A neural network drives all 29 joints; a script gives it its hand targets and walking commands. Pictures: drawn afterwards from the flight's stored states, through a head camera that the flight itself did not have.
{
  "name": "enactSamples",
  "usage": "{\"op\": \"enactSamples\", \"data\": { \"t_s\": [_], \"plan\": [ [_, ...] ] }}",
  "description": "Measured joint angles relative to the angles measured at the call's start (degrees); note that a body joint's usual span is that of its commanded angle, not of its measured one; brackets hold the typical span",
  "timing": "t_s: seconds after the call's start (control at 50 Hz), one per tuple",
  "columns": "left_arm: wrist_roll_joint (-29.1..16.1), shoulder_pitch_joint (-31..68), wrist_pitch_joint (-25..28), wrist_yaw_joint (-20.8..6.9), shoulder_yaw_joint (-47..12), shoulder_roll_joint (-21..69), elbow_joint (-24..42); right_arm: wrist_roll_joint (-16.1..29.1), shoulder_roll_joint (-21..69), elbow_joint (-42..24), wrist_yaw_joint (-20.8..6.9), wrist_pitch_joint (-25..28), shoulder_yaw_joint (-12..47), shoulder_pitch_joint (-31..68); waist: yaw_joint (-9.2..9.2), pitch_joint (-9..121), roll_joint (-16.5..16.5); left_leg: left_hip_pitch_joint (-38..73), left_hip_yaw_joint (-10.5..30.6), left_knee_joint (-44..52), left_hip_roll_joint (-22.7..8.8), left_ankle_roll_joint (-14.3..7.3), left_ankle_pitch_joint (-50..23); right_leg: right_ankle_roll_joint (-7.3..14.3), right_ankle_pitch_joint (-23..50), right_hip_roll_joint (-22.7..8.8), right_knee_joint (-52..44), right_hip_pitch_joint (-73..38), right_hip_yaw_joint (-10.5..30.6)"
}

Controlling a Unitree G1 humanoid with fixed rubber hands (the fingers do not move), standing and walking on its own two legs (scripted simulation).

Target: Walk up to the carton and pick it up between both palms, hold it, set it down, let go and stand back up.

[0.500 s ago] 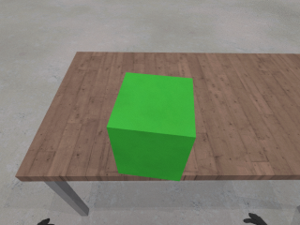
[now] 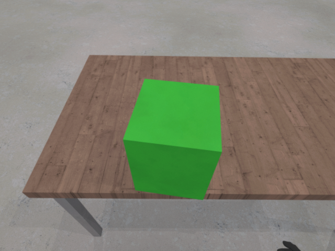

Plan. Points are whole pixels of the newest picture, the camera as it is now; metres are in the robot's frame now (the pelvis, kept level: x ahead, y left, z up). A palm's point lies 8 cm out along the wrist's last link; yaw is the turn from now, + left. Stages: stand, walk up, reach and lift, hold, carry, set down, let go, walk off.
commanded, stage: stand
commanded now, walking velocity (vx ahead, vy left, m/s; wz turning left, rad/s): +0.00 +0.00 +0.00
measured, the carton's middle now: (174, 141) +0.40 -0.02 +0.02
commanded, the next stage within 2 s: none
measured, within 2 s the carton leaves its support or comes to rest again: neither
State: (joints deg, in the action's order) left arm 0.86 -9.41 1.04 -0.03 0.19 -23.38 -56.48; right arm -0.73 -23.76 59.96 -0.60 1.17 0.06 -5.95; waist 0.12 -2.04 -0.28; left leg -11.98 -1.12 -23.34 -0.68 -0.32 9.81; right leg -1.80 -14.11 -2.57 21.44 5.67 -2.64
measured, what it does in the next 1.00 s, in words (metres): stands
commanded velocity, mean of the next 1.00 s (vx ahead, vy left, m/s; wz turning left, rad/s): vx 0.00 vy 0.00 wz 0.00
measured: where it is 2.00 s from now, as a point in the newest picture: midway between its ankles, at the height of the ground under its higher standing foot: outside the picture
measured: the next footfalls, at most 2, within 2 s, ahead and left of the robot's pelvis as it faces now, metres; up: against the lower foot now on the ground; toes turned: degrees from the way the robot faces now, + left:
none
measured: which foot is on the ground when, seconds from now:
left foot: down 0.00-1.00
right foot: down 0.00-1.00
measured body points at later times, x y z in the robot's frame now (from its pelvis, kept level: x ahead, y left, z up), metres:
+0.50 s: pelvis +0.00 +0.00 +0.00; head +0.01 +0.00 +0.45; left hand +0.09 +0.32 -0.11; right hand +0.10 -0.33 -0.11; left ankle +0.03 +0.12 -0.74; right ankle -0.03 -0.14 -0.74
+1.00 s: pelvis +0.00 -0.01 +0.00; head +0.01 -0.01 +0.45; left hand +0.10 +0.31 -0.11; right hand +0.10 -0.33 -0.11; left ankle +0.03 +0.12 -0.74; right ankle -0.03 -0.14 -0.74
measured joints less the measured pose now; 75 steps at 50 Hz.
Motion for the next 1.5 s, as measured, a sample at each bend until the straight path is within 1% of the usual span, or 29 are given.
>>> {"op": "enactSamples", "data": {
  "t_s": [0.44, 1.5],
  "plan": [
    [-0.12, 1.18, -0.01, 0.01, 0.1, 0.16, -1.68, 0.09, 0.01, 1.3, 0.12, -0.07, 0.11, 0.34, -0.31, -0.1, -0.04, 0.69, 0.1, 1.45, -0.26, 0.4, -0.79, 0.31, 0.6, 0.3, -1.12, -0.53, -0.09],
    [-0.15, 2.25, -0.31, -0.11, 0.82, 0.41, -3.46, 0.14, 0.25, 2.12, 0.49, -0.23, -0.4, 1.11, -0.11, -0.44, 0.15, 1.82, -0.05, 2.87, -0.3, 0.65, -0.88, 0.42, 0.63, 0.35, -2.36, -1.5, 0.03]
  ]
}}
